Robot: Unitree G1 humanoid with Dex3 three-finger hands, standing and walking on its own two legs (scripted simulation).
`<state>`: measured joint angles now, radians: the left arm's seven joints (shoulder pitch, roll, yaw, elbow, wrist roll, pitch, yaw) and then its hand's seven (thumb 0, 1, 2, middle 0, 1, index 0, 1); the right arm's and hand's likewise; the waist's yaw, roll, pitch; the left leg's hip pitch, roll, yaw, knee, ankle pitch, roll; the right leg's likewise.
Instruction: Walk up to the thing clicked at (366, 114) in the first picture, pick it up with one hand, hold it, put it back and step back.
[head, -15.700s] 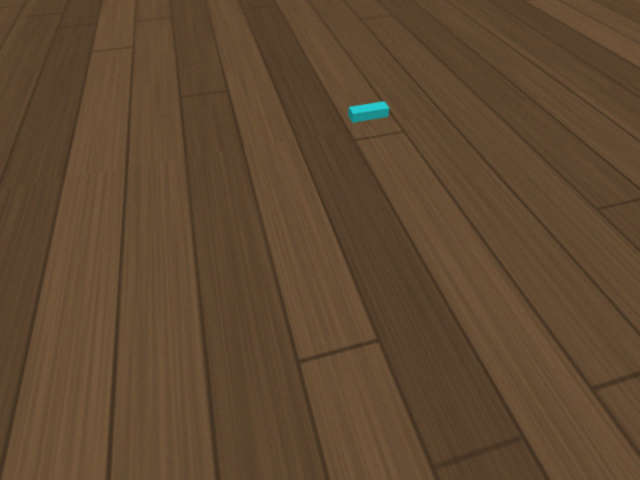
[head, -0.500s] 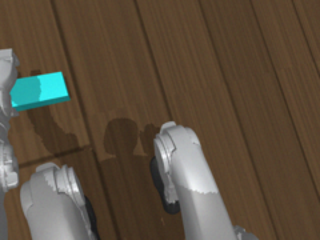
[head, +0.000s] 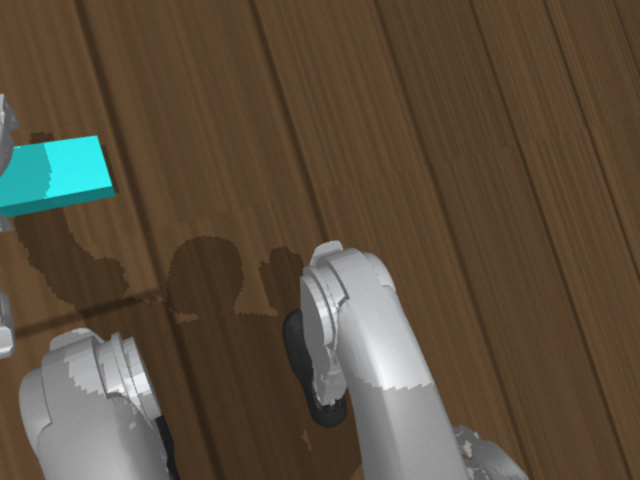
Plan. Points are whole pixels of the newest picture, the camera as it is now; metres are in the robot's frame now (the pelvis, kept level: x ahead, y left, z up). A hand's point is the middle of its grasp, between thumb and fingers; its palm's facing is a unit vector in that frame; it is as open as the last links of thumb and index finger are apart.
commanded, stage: rest palm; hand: left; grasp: from above
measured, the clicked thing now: (19, 181) +0.53 +0.22 -0.29
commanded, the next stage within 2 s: close in 0.72 s
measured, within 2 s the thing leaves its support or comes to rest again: neither
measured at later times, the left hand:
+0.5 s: hand (5, 186) +0.51 +0.23 -0.25, palm faces -0.44 -0.08 -0.90, open 13.2 cm
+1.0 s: hand (13, 193) +0.51 +0.23 -0.26, palm faces -0.44 -0.06 -0.90, open 13.1 cm
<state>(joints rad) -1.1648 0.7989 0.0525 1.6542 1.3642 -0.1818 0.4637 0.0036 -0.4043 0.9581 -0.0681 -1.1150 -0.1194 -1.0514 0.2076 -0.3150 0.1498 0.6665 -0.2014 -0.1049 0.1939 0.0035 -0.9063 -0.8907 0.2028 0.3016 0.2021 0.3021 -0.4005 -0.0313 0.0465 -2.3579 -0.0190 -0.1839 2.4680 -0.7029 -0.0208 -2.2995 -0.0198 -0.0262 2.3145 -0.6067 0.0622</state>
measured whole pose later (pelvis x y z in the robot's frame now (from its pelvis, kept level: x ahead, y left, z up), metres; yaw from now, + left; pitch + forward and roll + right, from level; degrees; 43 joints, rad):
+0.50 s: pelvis +0.00 +0.01 -0.01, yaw -3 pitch +31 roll -14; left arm -1.17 0.91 0.10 1.74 1.37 -0.18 0.59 0.00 -0.39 1.00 -0.08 -1.11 -0.12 -1.06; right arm 0.20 -0.33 0.24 0.65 -0.26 -0.18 0.27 0.00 -0.91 -0.89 0.20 0.30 0.20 0.30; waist -0.46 -0.07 0.14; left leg -2.36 -0.01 -0.23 2.54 -0.74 -0.01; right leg -2.29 0.00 -0.06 2.34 -0.62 0.08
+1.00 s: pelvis +0.00 +0.01 -0.01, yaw -4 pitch +29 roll -15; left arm -1.19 0.95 0.03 1.78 1.35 -0.18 0.63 0.00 -0.41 1.06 -0.10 -1.11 -0.11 -1.09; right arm 0.16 -0.36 0.30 0.62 -0.27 -0.23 0.30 0.00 -0.91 -0.90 0.20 0.30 0.20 0.30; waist -0.47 -0.11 0.19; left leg -2.34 -0.02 -0.26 2.54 -0.73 0.00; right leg -2.24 0.00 -0.09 2.32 -0.60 0.09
